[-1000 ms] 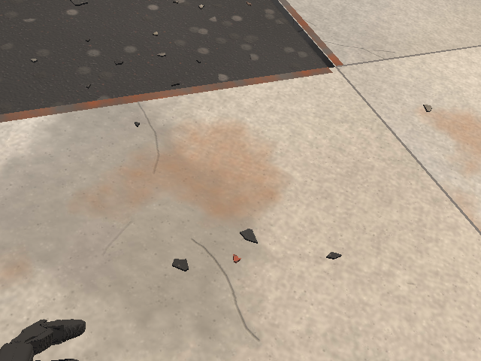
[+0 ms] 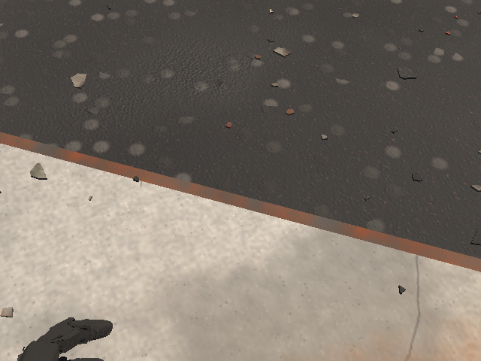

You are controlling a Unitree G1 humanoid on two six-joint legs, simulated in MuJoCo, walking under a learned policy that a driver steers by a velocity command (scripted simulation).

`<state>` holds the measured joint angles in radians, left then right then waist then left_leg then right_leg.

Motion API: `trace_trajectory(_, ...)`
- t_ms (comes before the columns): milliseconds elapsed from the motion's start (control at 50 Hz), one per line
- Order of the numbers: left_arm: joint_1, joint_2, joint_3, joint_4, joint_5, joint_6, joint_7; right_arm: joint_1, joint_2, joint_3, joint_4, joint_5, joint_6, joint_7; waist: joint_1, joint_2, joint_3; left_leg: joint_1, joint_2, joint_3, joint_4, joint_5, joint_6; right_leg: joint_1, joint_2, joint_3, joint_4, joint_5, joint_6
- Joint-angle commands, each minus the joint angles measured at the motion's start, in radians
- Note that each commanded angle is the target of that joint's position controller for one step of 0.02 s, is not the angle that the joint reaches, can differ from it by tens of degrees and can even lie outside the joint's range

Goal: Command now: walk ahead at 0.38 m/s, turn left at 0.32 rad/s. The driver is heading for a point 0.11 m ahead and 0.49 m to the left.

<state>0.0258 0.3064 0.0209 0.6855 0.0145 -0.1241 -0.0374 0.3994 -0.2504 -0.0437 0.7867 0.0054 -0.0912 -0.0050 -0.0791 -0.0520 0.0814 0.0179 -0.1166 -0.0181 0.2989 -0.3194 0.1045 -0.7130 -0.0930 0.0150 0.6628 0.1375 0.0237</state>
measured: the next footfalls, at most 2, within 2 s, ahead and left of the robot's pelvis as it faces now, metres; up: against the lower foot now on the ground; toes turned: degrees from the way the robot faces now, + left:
right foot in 0.10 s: +0.35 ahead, -0.10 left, +0.00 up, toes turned +5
left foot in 0.56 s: +0.22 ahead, +0.13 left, +0.00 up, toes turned +30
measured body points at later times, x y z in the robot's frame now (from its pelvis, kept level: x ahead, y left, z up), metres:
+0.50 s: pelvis +0.20 -0.01 +0.00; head +0.23 +0.03 +0.44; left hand +0.25 +0.31 -0.12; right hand +0.45 -0.23 -0.08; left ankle +0.20 +0.12 -0.71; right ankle +0.31 -0.10 -0.74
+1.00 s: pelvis +0.25 +0.02 -0.01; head +0.26 +0.06 +0.44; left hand +0.16 +0.35 -0.10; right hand +0.59 -0.03 -0.06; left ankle +0.18 +0.11 -0.74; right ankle +0.36 -0.05 -0.74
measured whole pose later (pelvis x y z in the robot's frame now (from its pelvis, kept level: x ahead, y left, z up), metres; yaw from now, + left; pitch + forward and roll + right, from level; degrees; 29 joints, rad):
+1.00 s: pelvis +0.25 +0.02 -0.01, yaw +50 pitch +3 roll -1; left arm 0.05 0.31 0.08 0.74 -0.01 -0.01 -0.01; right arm 0.15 -0.34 -0.10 0.54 0.03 0.05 -0.04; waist 0.00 -0.01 0.02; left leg -0.36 -0.16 -0.31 0.60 -0.27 0.03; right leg -0.35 0.07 0.12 0.55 -0.29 0.05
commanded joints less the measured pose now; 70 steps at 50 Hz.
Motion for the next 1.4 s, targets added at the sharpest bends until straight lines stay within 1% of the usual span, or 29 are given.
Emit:
trace_trajectory(20,-0.065,0.035,0.004,-0.084,0.007,-0.014,-0.017,0.020,-0.190,-0.053,-0.022,0.014,-0.002,-0.021,0.022,0.105,-0.023,-0.231,0.180,-0.100,-0.036,0.602,0.033,0.339,0.118,-0.040,-0.191,0.217,-0.022)
trace_trajectory(80,0.139,0.142,0.049,-0.037,0.012,-0.006,0.012,-0.057,-0.210,-0.069,-0.044,0.009,0.023,-0.029,0.160,0.156,-0.142,-0.127,0.180,-0.168,0.227,0.726,-0.011,0.510,0.143,-0.007,-0.200,0.118,-0.051)
trace_trajectory(100,0.266,0.168,0.059,-0.010,0.017,-0.001,0.022,-0.110,-0.192,-0.063,-0.074,0.007,0.034,-0.028,0.238,0.135,-0.223,-0.166,0.136,-0.156,0.447,0.673,-0.059,0.671,0.075,0.014,-0.206,0.286,-0.065)
trace_trajectory(120,0.326,0.215,0.055,-0.010,0.042,0.007,0.031,-0.021,-0.085,-0.034,-0.102,-0.017,0.046,-0.022,0.187,-0.090,-0.399,-0.360,0.028,-0.125,0.851,0.009,-0.121,0.963,-0.182,0.195,-0.044,0.837,-0.156)
trace_trajectory(140,0.294,0.164,0.035,-0.040,0.063,0.017,0.020,0.222,-0.061,-0.012,-0.074,0.025,0.054,-0.009,0.106,-0.313,-0.647,-0.553,-0.057,-0.210,1.196,-0.464,-0.156,1.193,-0.446,0.588,-0.076,0.856,-0.384)
trace_trajectory(160,0.203,0.117,0.035,-0.100,0.038,0.041,0.023,0.201,-0.199,-0.041,-0.054,0.027,0.077,-0.006,0.130,-0.135,-0.691,-0.545,0.034,-0.251,1.272,-0.367,-0.172,1.109,-0.406,0.566,-0.141,0.551,-0.373)
trace_trajectory(200,0.084,0.041,0.015,-0.095,0.002,0.082,0.042,-0.006,-0.233,-0.063,-0.109,0.033,0.121,-0.022,0.106,0.028,-0.372,-0.633,0.125,-0.107,1.171,-0.227,-0.198,0.784,-0.277,0.318,-0.251,0.124,-0.301)
trace_trajectory(260,0.009,0.063,0.026,-0.066,0.024,0.089,0.052,0.011,-0.147,-0.054,-0.127,0.039,0.167,-0.045,0.035,-0.060,-0.162,-0.507,0.182,-0.048,0.999,-0.181,-0.201,0.409,-0.193,0.106,-0.395,-0.075,-0.264)
trace_trajectory(360,-0.007,0.123,0.063,-0.036,0.013,0.092,0.067,-0.093,-0.135,-0.049,-0.184,0.017,0.154,-0.035,0.060,-0.018,-0.235,-0.475,0.253,-0.022,0.749,-0.005,-0.175,0.487,-0.257,-0.011,-0.428,-0.023,-0.298)
trace_trajectory(540,-0.031,0.146,0.089,0.024,-0.034,0.146,0.045,-0.139,-0.183,-0.089,-0.197,0.013,0.178,0.002,0.031,-0.033,-0.161,-0.268,0.177,0.109,0.289,0.068,-0.049,0.530,-0.245,-0.184,-0.303,-0.369,-0.139)
trace_trajectory(560,0.008,0.111,0.084,0.048,-0.037,0.154,0.040,-0.076,-0.225,-0.109,-0.175,0.003,0.176,-0.008,0.015,0.055,-0.133,-0.187,0.180,0.023,0.176,0.155,0.000,0.453,-0.183,-0.226,-0.154,-0.457,-0.073)
trace_trajectory(580,0.045,0.080,0.079,0.036,-0.007,0.160,0.034,-0.039,-0.361,-0.142,-0.185,0.004,0.168,-0.029,0.050,0.370,-0.075,-0.081,0.402,-0.354,0.062,0.525,0.119,0.171,-0.027,-0.317,0.191,-0.746,0.042)
trace_trajectory(600,-0.077,0.082,0.077,-0.032,0.015,0.152,0.046,-0.093,-0.382,-0.135,-0.222,-0.031,0.134,-0.026,0.037,0.349,-0.103,-0.151,0.447,-0.568,0.016,0.399,0.248,0.019,0.075,-0.086,0.395,-0.794,0.065)
trace_trajectory(620,-0.124,0.103,0.085,-0.040,0.001,0.148,0.051,-0.137,-0.349,-0.130,-0.223,-0.031,0.105,-0.018,0.041,0.229,-0.120,-0.126,0.424,-0.490,-0.004,0.340,0.232,-0.029,0.073,0.002,0.464,-0.717,0.044)
trace_trajectory(640,-0.110,0.101,0.087,-0.037,-0.012,0.142,0.059,-0.168,-0.337,-0.126,-0.221,-0.015,0.088,-0.019,0.069,0.190,-0.121,-0.120,0.392,-0.440,-0.001,0.314,0.184,-0.048,0.073,0.035,0.458,-0.618,0.022)
trace_trajectory(660,-0.083,0.114,0.093,-0.014,-0.002,0.137,0.069,-0.201,-0.298,-0.116,-0.230,0.004,0.085,-0.022,0.086,0.142,-0.138,-0.106,0.370,-0.404,0.023,0.318,0.143,-0.045,0.059,0.055,0.450,-0.555,0.016)
trace_trajectory(720,-0.045,0.102,0.094,-0.001,0.000,0.123,0.065,-0.237,-0.238,-0.093,-0.257,0.008,0.100,-0.042,0.109,0.165,-0.206,-0.133,0.309,-0.345,0.074,0.463,0.117,0.055,0.092,0.067,0.435,-0.464,0.034)
trace_trajectory(800,-0.077,0.061,0.077,-0.013,-0.013,0.119,0.054,-0.210,-0.252,-0.100,-0.267,0.011,0.113,-0.051,0.083,0.169,-0.207,-0.115,0.265,-0.392,0.110,0.444,0.113,0.090,0.142,0.086,0.226,-0.444,0.061)
trace_trajectory(940,-0.033,0.089,0.085,-0.015,-0.022,0.102,0.033,-0.250,-0.253,-0.104,-0.308,0.013,0.132,-0.035,0.070,0.237,-0.213,-0.158,0.230,-0.557,0.172,0.457,0.096,0.255,0.170,0.122,-0.019,-0.475,0.041)
trace_trajectory(980,0.058,0.103,0.096,0.005,-0.034,0.094,0.025,-0.289,-0.238,-0.095,-0.320,0.027,0.135,-0.030,0.114,0.216,-0.235,-0.294,0.172,-0.559,0.161,0.046,0.069,0.460,0.152,0.097,-0.189,-0.396,0.011)
trace_trajectory(1000,0.132,0.119,0.109,0.028,-0.040,0.094,0.026,-0.286,-0.211,-0.083,-0.320,0.026,0.134,-0.027,0.144,0.155,-0.230,-0.460,0.115,-0.510,0.221,-0.256,0.033,0.644,0.091,0.116,-0.272,-0.373,-0.019)
trace_trajectory(1020,0.234,0.169,0.122,0.039,-0.034,0.100,0.034,-0.214,-0.132,-0.059,-0.300,0.012,0.133,-0.025,0.146,-0.018,-0.270,-0.641,0.006,-0.339,0.507,-0.411,-0.019,0.826,-0.125,0.327,-0.314,-0.638,-0.085)
trace_trajectory(1040,0.239,0.237,0.127,0.036,0.005,0.083,0.027,-0.240,-0.141,-0.055,-0.359,0.028,0.113,-0.020,0.121,-0.220,-0.154,-0.887,-0.017,-0.231,0.692,-0.271,-0.035,0.772,-0.294,0.707,-0.492,-0.964,-0.204)
trace_trajectory(1060,0.147,0.209,0.124,0.003,0.005,0.063,0.034,-0.282,-0.212,-0.065,-0.362,0.018,0.097,-0.016,0.099,-0.200,-0.061,-0.941,0.105,-0.185,0.801,-0.162,-0.056,0.694,-0.318,0.701,-0.509,-1.012,-0.224)
trace_trajectory(1080,0.106,0.159,0.111,-0.012,-0.013,0.059,0.050,-0.286,-0.251,-0.077,-0.342,0.009,0.093,-0.012,0.102,-0.152,-0.034,-0.946,0.137,-0.148,0.847,-0.079,-0.078,0.667,-0.269,0.573,-0.507,-0.947,-0.193)
trace_trajectory(1120,0.134,0.133,0.098,-0.014,-0.032,0.060,0.069,-0.261,-0.224,-0.074,-0.320,0.001,0.091,-0.006,0.110,-0.072,-0.046,-0.939,0.169,-0.099,0.954,0.001,-0.108,0.675,-0.199,0.397,-0.496,-0.824,-0.137)
trace_trajectory(1180,0.235,0.136,0.091,0.007,-0.016,0.045,0.066,-0.275,-0.162,-0.051,-0.335,0.019,0.083,0.002,0.139,-0.047,-0.034,-0.983,0.210,-0.053,1.050,0.085,-0.119,0.673,-0.167,0.226,-0.507,-0.722,-0.125)
trace_trajectory(1300,0.322,0.146,0.086,0.038,0.011,0.040,0.056,-0.317,-0.130,-0.034,-0.349,0.037,0.083,0.015,0.159,-0.062,0.033,-1.053,0.259,-0.050,0.976,0.199,-0.154,0.722,-0.196,0.015,-0.537,-0.540,-0.145)
trace_trajectory(1400,0.358,0.174,0.093,0.071,-0.002,0.054,0.051,-0.414,-0.085,-0.008,-0.360,0.041,0.073,0.058,0.172,-0.024,0.115,-1.004,0.289,0.038,0.734,0.212,-0.088,0.796,-0.221,-0.164,-0.578,-0.394,-0.123)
